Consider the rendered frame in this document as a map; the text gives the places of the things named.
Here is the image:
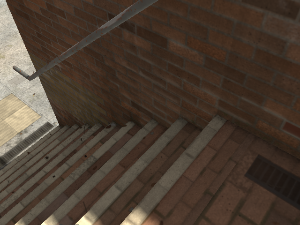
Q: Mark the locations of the stairs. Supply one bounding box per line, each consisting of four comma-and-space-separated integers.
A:
0, 117, 203, 225

